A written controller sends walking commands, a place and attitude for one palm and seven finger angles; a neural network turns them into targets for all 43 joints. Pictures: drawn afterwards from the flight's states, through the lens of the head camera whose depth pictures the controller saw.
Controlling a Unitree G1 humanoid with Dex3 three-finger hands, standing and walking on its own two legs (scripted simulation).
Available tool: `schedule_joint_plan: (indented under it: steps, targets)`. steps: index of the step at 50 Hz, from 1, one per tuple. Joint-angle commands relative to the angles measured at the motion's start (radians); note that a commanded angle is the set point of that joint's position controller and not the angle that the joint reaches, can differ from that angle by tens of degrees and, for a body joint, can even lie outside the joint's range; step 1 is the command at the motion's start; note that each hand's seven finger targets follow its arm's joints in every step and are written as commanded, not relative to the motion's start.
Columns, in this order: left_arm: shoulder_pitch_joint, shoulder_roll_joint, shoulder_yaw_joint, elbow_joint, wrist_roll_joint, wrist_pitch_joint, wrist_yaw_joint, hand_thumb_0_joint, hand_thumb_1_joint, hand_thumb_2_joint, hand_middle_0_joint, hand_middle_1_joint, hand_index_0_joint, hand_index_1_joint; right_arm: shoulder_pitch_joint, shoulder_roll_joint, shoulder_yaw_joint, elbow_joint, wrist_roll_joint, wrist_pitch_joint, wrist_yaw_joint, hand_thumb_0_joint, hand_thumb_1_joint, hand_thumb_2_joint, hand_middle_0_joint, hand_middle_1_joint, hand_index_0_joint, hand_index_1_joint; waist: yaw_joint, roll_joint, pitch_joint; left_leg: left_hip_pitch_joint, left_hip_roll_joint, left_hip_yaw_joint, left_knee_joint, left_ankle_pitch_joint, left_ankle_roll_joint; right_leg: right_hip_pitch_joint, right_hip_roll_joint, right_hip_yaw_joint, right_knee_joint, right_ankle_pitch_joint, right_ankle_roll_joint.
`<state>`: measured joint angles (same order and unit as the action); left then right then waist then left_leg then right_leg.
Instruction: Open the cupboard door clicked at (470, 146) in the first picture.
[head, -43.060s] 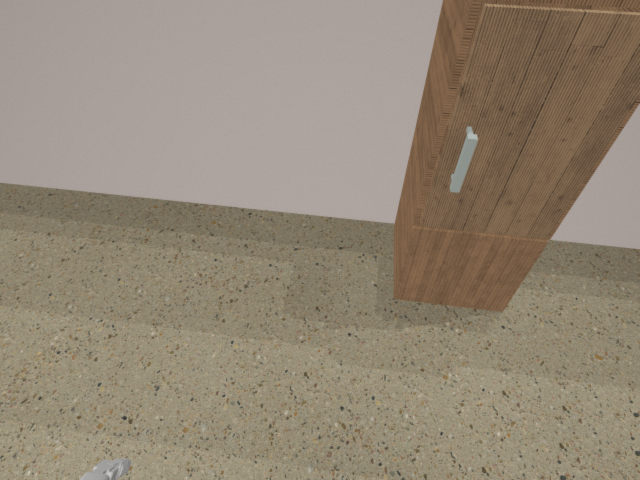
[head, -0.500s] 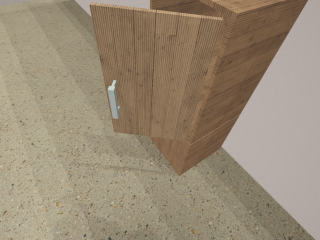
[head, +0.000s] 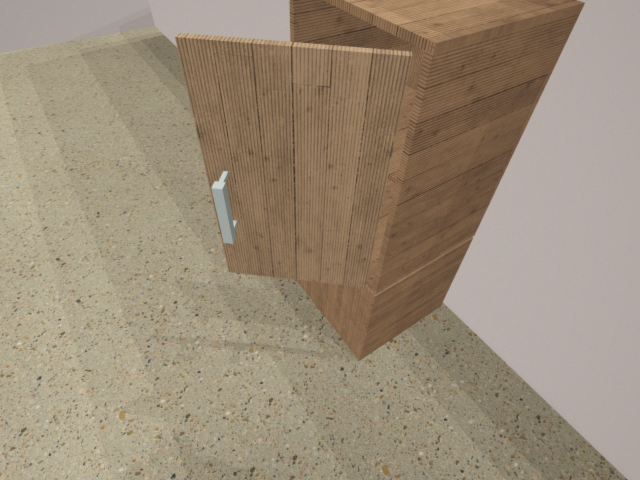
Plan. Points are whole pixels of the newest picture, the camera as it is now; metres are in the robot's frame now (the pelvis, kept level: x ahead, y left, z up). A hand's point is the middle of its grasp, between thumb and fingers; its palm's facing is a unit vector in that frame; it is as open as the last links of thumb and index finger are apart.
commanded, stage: come to a stop and stand still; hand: left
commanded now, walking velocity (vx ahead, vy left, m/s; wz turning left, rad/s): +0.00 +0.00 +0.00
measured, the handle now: (227, 207) +0.64 +0.23 -0.09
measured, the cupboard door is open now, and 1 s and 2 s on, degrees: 49 49 49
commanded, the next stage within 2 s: look again from close up in 0.18 s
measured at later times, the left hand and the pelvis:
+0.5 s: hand out of the picture +0.01 +0.19 -0.18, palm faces +0.02 -0.98 -0.21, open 7.4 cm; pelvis +0.01 +0.02 -0.01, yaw +0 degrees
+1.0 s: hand out of the picture +0.01 +0.20 -0.18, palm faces +0.01 -0.98 -0.19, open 7.4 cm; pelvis +0.01 +0.03 -0.01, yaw -1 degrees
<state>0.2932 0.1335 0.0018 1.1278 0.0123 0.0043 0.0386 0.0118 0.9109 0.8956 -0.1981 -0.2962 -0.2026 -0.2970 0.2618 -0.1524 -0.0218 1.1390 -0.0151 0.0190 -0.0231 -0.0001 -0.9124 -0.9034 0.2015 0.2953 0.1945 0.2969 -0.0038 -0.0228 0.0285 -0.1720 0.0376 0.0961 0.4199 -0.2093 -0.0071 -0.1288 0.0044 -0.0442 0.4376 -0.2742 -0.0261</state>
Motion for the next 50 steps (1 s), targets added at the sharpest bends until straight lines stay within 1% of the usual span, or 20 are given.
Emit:
schedule_joint_plan:
  steps: [1, 2, 6, 7, 13, 14, 15, 16, 17, 20, 21, 23, 26, 27, 38, 44, 46, 48, 49, 50]
  targets:
    - [0.044, 0.097, 0.013, -0.024, -0.008, -0.016, 0.0, 0.0, 0.9, 0.9, -0.2, -0.3, -0.2, -0.3, 0.066, -0.065, -0.005, -0.006, 0.0, -0.013, -0.01, 0.0, -0.9, -0.9, 0.2, 0.3, 0.2, 0.3, -0.004, 0.022, 0.1, 0.017, 0.054, -0.08, -0.07, -0.02, 0.012, -0.152, -0.116, 0.143, -0.172, -0.037, -0.013]
    - [0.047, 0.091, 0.014, -0.023, -0.006, -0.016, 0.0, 0.0, 0.9, 0.9, -0.2, -0.3, -0.2, -0.3, 0.077, -0.06, -0.004, -0.005, 0.001, -0.012, -0.011, 0.0, -0.9, -0.9, 0.2, 0.3, 0.2, 0.3, -0.003, 0.007, 0.102, 0.007, 0.056, -0.079, -0.071, -0.028, 0.013, -0.142, -0.112, 0.134, -0.176, -0.043, -0.012]
    - [0.063, 0.078, 0.013, -0.014, -0.008, -0.018, 0.0, 0.0, 0.9, 0.9, -0.2, -0.3, -0.2, -0.3, 0.096, -0.051, -0.003, 0.004, 0.0, -0.018, -0.015, 0.0, -0.9, -0.9, 0.2, 0.3, 0.2, 0.3, -0.002, 0.017, 0.091, 0.005, 0.057, -0.084, -0.074, -0.007, 0.013, -0.129, -0.113, 0.13, -0.166, -0.017, -0.014]
    - [0.069, 0.075, 0.013, -0.012, -0.008, -0.019, 0.001, 0.0, 0.9, 0.9, -0.2, -0.3, -0.2, -0.3, 0.102, -0.048, -0.002, 0.005, 0.001, -0.018, -0.016, 0.0, -0.9, -0.9, 0.2, 0.3, 0.2, 0.3, 0.001, -0.003, 0.08, 0.01, 0.06, -0.082, -0.072, -0.008, 0.014, -0.12, -0.11, 0.122, -0.168, -0.016, -0.013]
    - [0.08, 0.056, 0.015, -0.006, -0.009, -0.02, 0.003, 0.0, 0.9, 0.9, -0.2, -0.3, -0.2, -0.3, 0.126, -0.036, -0.002, 0.016, 0.002, -0.028, -0.021, 0.0, -0.9, -0.9, 0.2, 0.3, 0.2, 0.3, 0.003, 0.01, 0.061, 0.002, 0.068, -0.094, -0.075, 0.043, 0.019, -0.085, -0.107, 0.106, -0.133, 0.064, -0.014]
    - [0.157, 0.094, 0.004, 0.012, 0.014, -0.053, 0.038, 0.0, 0.9, 0.9, -0.2, -0.3, -0.2, -0.3, -0.024, -0.071, 0.005, -0.067, 0.009, -0.054, -0.004, 0.0, -0.9, -0.9, 0.2, 0.3, 0.2, 0.3, 0.05, 0.077, 0.064, -0.066, 0.076, -0.052, 0.17, 0.133, -0.008, -0.108, -0.18, 0.176, -0.103, 0.569, 0.01]
    - [0.097, 0.145, 0.014, -0.037, 0.004, -0.062, 0.031, 0.0, 0.9, 0.9, -0.2, -0.3, -0.2, -0.3, 0.073, -0.016, 0.006, -0.088, 0.006, -0.04, 0.001, 0.0, -0.9, -0.9, 0.2, 0.3, 0.2, 0.3, -0.039, 0.094, -0.029, -0.055, 0.037, -0.076, 0.133, -0.08, 0.002, -0.074, -0.215, 0.195, -0.094, 0.37, -0.036]
    - [0.057, 0.131, 0.014, -0.052, 0.001, -0.059, 0.021, 0.0, 0.9, 0.9, -0.2, -0.3, -0.2, -0.3, 0.1, -0.018, 0.002, -0.069, 0.002, -0.038, 0.001, 0.0, -0.9, -0.9, 0.2, 0.3, 0.2, 0.3, -0.036, 0.134, -0.007, -0.037, 0.039, -0.079, 0.079, -0.065, 0.009, -0.116, -0.179, 0.161, -0.079, 0.165, -0.053]
    - [0.053, 0.12, 0.016, -0.051, 0.005, -0.062, 0.018, 0.0, 0.9, 0.9, -0.2, -0.3, -0.2, -0.3, 0.128, -0.025, 0.006, -0.072, -0.003, -0.043, 0.004, 0.0, -0.9, -0.9, 0.2, 0.3, 0.2, 0.3, -0.033, 0.14, -0.044, -0.036, 0.054, -0.089, 0.072, 0.039, 0.018, -0.099, -0.135, 0.109, -0.041, 0.148, -0.046]
    - [0.081, 0.07, 0.006, -0.046, 0.003, -0.051, 0.013, 0.0, 0.9, 0.9, -0.2, -0.3, -0.2, -0.3, 0.139, -0.051, 0.008, -0.082, -0.003, -0.054, -0.003, 0.0, -0.9, -0.9, 0.2, 0.3, 0.2, 0.3, -0.017, 0.055, -0.021, -0.063, 0.082, -0.118, 0.04, 0.099, 0.045, -0.095, -0.09, 0.078, 0.003, 0.103, -0.029]
    - [0.084, 0.063, 0.002, -0.045, 0.002, -0.049, 0.012, 0.0, 0.9, 0.9, -0.2, -0.3, -0.2, -0.3, 0.136, -0.056, 0.007, -0.087, -0.002, -0.055, -0.004, 0.0, -0.9, -0.9, 0.2, 0.3, 0.2, 0.3, -0.013, 0.025, -0.01, -0.067, 0.084, -0.119, 0.033, 0.107, 0.048, -0.099, -0.086, 0.078, 0.006, 0.106, -0.025]
    - [0.079, 0.065, 0.004, -0.046, 0.002, -0.045, 0.009, 0.0, 0.9, 0.9, -0.2, -0.3, -0.2, -0.3, 0.128, -0.061, 0.011, -0.09, -0.004, -0.059, -0.006, 0.0, -0.9, -0.9, 0.2, 0.3, 0.2, 0.3, -0.007, 0.04, 0.019, -0.08, 0.084, -0.125, 0.012, 0.121, 0.052, -0.108, -0.082, 0.075, 0.021, 0.102, -0.021]
    - [0.076, 0.069, 0.004, -0.053, 0.002, -0.037, 0.009, 0.0, 0.9, 0.9, -0.2, -0.3, -0.2, -0.3, 0.123, -0.075, 0.012, -0.084, -0.002, -0.06, -0.007, 0.0, -0.9, -0.9, 0.2, 0.3, 0.2, 0.3, -0.002, -0.008, 0.056, -0.09, 0.086, -0.129, -0.015, 0.107, 0.057, -0.123, -0.082, 0.071, 0.023, 0.089, -0.01]
    - [0.074, 0.072, 0.004, -0.055, 0.003, -0.039, 0.008, 0.0, 0.9, 0.9, -0.2, -0.3, -0.2, -0.3, 0.118, -0.07, 0.013, -0.085, -0.002, -0.061, -0.007, 0.0, -0.9, -0.9, 0.2, 0.3, 0.2, 0.3, 0.002, -0.002, 0.065, -0.094, 0.082, -0.128, -0.022, 0.119, 0.058, -0.12, -0.087, 0.071, 0.021, 0.102, -0.009]
    - [0.062, 0.119, 0.014, -0.072, 0.003, -0.031, 0.007, 0.0, 0.9, 0.9, -0.2, -0.3, -0.2, -0.3, 0.079, -0.105, 0.01, -0.076, -0.002, -0.064, -0.007, 0.0, -0.9, -0.9, 0.2, 0.3, 0.2, 0.3, 0.008, 0.023, 0.02, -0.031, 0.079, -0.11, -0.037, 0.152, 0.058, -0.099, -0.097, 0.084, 0.011, 0.137, -0.002]
    - [0.064, 0.126, 0.012, -0.067, 0.004, -0.028, 0.003, 0.0, 0.9, 0.9, -0.2, -0.3, -0.2, -0.3, 0.056, -0.108, 0.008, -0.071, 0.0, -0.061, -0.007, 0.0, -0.9, -0.9, 0.2, 0.3, 0.2, 0.3, 0.009, 0.034, 0.018, -0.021, 0.079, -0.103, -0.043, 0.11, 0.056, -0.102, -0.101, 0.09, -0.01, 0.126, -0.003]
    - [0.074, 0.117, 0.013, -0.062, 0.008, -0.025, 0.0, 0.0, 0.9, 0.9, -0.2, -0.3, -0.2, -0.3, 0.071, -0.103, 0.009, -0.065, -0.002, -0.054, -0.003, 0.0, -0.9, -0.9, 0.2, 0.3, 0.2, 0.3, 0.008, 0.034, 0.022, -0.033, 0.072, -0.101, -0.045, -0.034, 0.057, -0.107, -0.095, 0.089, -0.002, 0.001, -0.013]
    - [0.083, 0.119, 0.017, -0.065, 0.013, -0.021, -0.006, 0.0, 0.9, 0.9, -0.2, -0.3, -0.2, -0.3, 0.06, -0.108, 0.004, -0.073, -0.004, -0.045, 0.003, 0.0, -0.9, -0.9, 0.2, 0.3, 0.2, 0.3, 0.013, 0.024, 0.065, -0.079, 0.062, -0.098, -0.043, -0.197, 0.061, -0.135, -0.096, 0.105, -0.019, -0.138, -0.025]
    - [0.086, 0.123, 0.019, -0.067, 0.015, -0.02, -0.009, 0.0, 0.9, 0.9, -0.2, -0.3, -0.2, -0.3, 0.055, -0.106, 0.002, -0.078, -0.006, -0.043, 0.006, 0.0, -0.9, -0.9, 0.2, 0.3, 0.2, 0.3, 0.014, 0.031, 0.086, -0.099, 0.055, -0.096, -0.038, -0.243, 0.06, -0.153, -0.103, 0.12, -0.031, -0.19, -0.033]
    - [0.09, 0.131, 0.022, -0.068, 0.016, -0.021, -0.011, 0.0, 0.9, 0.9, -0.2, -0.3, -0.2, -0.3, 0.056, -0.101, 0.001, -0.084, -0.006, -0.041, 0.009, 0.0, -0.9, -0.9, 0.2, 0.3, 0.2, 0.3, 0.016, 0.007, 0.1, -0.118, 0.045, -0.09, -0.02, -0.259, 0.059, -0.159, -0.11, 0.137, -0.043, -0.224, -0.04]
